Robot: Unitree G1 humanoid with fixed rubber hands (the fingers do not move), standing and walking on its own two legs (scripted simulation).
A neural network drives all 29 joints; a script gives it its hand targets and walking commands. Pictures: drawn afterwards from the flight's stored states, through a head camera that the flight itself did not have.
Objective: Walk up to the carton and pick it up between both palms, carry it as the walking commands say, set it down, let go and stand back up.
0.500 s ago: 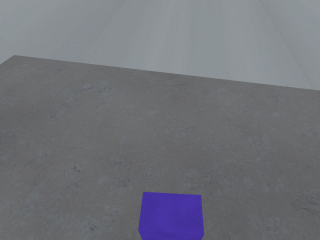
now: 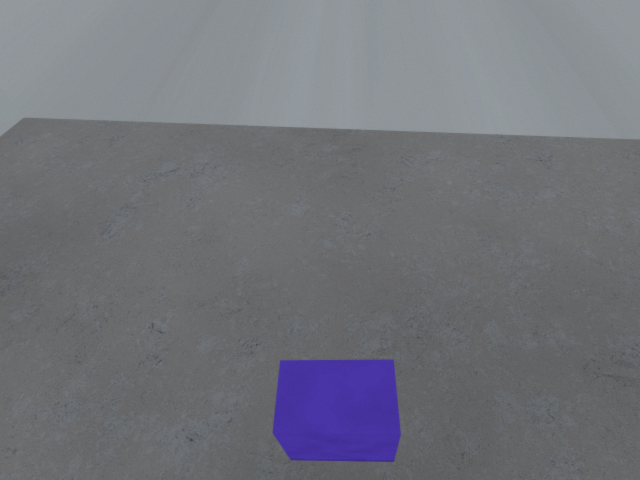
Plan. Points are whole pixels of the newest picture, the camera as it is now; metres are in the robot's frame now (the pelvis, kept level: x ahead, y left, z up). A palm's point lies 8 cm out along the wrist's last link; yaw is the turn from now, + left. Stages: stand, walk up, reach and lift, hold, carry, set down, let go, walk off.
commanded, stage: walk up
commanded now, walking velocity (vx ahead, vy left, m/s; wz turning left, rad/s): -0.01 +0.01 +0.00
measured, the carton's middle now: (339, 412) +0.39 +0.05 -0.62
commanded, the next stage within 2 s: stand in 0.14 s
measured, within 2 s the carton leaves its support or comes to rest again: neither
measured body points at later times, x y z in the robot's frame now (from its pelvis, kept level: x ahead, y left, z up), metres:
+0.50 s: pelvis -0.01 +0.02 +0.02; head -0.01 +0.02 +0.47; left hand +0.02 +0.25 -0.14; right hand -0.04 -0.20 -0.14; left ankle -0.04 +0.14 -0.73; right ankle +0.00 -0.09 -0.73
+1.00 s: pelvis -0.03 +0.03 -0.01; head +0.00 +0.02 +0.44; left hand +0.13 +0.28 -0.13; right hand +0.14 -0.22 -0.13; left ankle -0.04 +0.14 -0.73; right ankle +0.00 -0.09 -0.73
